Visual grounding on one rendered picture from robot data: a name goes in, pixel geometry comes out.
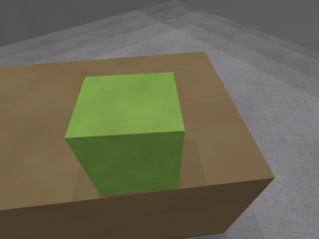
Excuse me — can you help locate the carton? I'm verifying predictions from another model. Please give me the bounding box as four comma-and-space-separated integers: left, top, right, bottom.
64, 72, 185, 195

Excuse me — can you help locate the pedestal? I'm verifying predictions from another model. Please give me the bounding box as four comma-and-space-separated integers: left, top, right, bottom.
0, 51, 275, 239

